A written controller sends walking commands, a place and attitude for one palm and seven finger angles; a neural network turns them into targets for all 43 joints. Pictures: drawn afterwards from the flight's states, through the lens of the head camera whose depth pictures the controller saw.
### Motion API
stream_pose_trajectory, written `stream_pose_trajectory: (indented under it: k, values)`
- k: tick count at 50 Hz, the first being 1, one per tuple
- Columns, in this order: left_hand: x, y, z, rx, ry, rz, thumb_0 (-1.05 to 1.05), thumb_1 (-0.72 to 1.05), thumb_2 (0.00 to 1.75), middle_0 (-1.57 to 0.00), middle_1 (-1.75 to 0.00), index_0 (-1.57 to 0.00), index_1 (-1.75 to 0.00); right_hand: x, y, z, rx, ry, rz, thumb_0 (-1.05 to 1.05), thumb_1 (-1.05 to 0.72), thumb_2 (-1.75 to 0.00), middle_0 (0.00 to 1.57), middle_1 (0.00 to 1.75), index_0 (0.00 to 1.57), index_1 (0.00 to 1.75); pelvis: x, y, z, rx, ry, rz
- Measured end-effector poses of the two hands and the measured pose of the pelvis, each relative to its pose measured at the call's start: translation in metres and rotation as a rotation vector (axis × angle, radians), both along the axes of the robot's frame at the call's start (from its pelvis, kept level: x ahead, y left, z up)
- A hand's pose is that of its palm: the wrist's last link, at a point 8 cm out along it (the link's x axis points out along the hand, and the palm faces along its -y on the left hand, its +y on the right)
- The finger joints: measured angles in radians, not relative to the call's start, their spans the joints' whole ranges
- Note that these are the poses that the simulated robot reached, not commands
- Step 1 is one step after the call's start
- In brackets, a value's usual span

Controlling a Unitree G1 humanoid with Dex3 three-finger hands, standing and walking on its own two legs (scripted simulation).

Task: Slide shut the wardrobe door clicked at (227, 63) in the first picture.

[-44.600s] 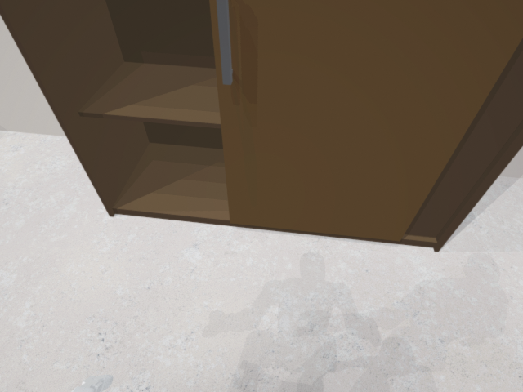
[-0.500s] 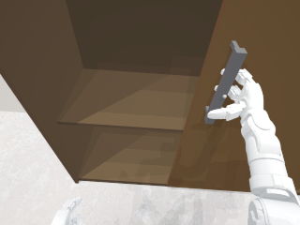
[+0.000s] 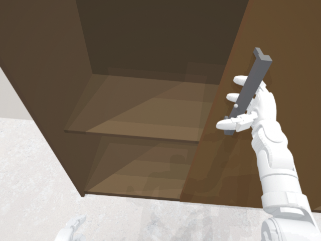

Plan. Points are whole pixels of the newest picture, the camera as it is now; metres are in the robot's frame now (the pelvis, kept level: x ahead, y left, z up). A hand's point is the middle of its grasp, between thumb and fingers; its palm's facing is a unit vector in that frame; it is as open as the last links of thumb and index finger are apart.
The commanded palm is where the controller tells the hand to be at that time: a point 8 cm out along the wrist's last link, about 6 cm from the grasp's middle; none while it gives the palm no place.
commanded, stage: slide the fingers in behind the handle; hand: right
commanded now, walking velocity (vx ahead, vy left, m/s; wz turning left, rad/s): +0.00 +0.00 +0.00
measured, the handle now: (241, 96) +0.46 -0.16 +0.15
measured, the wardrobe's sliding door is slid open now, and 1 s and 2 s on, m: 0.59 0.59 0.59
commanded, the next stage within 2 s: grip the handle and tug to test in 0.44 s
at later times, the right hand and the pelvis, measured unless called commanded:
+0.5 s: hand (237, 109) +0.40 -0.14 +0.16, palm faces +0.01 +1.00 -0.01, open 14.1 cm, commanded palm +0.38 -0.19 +0.17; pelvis +0.00 +0.00 +0.00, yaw +0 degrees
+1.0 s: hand (236, 106) +0.41 -0.14 +0.16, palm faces +0.00 +1.00 +0.00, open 9.2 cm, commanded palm +0.39 -0.19 +0.17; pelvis +0.00 -0.01 +0.00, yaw +1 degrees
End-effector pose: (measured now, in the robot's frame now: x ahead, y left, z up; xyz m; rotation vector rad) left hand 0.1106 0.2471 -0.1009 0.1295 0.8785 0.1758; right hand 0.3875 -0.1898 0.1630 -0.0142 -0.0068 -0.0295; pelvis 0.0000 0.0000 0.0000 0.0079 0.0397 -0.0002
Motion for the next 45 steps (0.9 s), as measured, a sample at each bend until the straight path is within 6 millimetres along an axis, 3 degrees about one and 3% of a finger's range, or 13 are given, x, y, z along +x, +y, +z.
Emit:
stream_pose_trajectory:
  k: [15, 31, 37, 45]
  values:
    - [0.015, 0.005, 0.008, 0.014, -0.034, -0.001, 0.01, 0.91, 0.89, -0.20, -0.30, -0.20, -0.30, -0.005, -0.004, -0.003, 0.008, -0.008, 0.031, -0.01, 0.50, -0.30, 0.29, 1.20, 0.28, 1.20, 0.005, 0.001, 0.001, -0.003, -0.002, 0.006]
    - [0.020, -0.007, 0.008, 0.003, -0.045, -0.019, 0.01, 0.91, 0.89, -0.20, -0.30, -0.20, -0.30, -0.008, -0.005, -0.002, 0.008, -0.008, 0.026, -0.01, 0.49, -0.30, 0.28, 1.20, 0.27, 1.20, 0.003, -0.003, 0.000, 0.000, -0.009, 0.001]
    - [0.014, -0.009, 0.007, 0.008, -0.027, -0.016, 0.01, 0.91, 0.89, -0.20, -0.30, -0.20, -0.30, -0.006, -0.005, -0.002, 0.011, 0.002, 0.033, -0.01, 0.36, -0.36, 0.31, 1.22, 0.30, 1.22, 0.000, -0.005, 0.000, 0.002, -0.009, 0.001]
    - [0.000, -0.006, 0.005, 0.019, 0.000, 0.005, 0.01, 0.91, 0.89, -0.20, -0.30, -0.20, -0.30, 0.001, -0.004, -0.003, 0.015, 0.012, 0.035, -0.01, 0.05, -0.49, 0.35, 1.27, 0.35, 1.26, -0.003, -0.007, 0.001, 0.005, -0.004, 0.005]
